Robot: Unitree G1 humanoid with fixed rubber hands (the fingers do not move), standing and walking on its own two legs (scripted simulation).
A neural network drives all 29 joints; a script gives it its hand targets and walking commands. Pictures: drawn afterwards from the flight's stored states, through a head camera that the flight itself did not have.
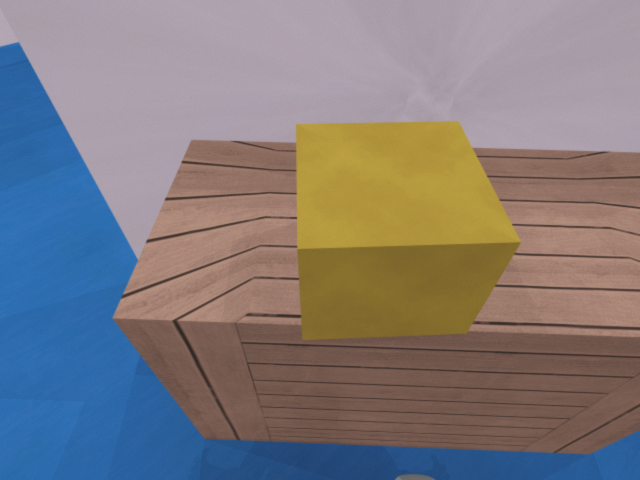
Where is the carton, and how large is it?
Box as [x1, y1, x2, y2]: [296, 121, 520, 339]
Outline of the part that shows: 458,121 296,124 297,251 302,339 466,333 520,243 520,241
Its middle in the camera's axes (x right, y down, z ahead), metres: +0.09 -0.02 +0.61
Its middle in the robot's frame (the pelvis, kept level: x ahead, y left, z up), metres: +0.48 -0.09 +0.03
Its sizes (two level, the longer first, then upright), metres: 0.258 0.257 0.217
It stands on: a pedestal, 0.68 m high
